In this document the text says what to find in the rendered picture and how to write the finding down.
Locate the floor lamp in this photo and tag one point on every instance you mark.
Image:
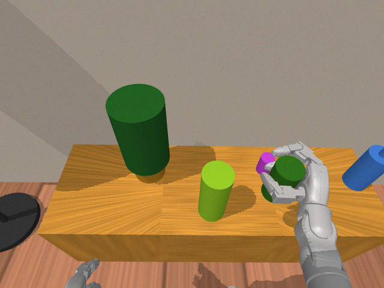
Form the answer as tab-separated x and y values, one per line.
19	215

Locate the right robot arm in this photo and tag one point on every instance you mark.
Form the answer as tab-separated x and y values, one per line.
319	258

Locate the right robot hand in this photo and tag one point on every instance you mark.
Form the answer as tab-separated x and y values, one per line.
313	188

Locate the left robot hand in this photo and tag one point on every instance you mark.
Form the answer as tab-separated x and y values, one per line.
83	272

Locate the potted plant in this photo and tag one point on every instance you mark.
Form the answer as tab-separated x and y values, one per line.
137	114

